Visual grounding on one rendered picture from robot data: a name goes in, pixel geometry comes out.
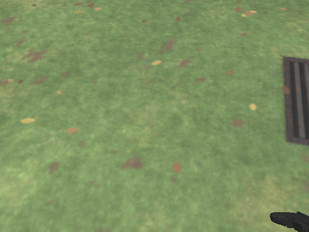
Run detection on right robot hand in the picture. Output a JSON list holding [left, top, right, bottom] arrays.
[[269, 212, 309, 232]]

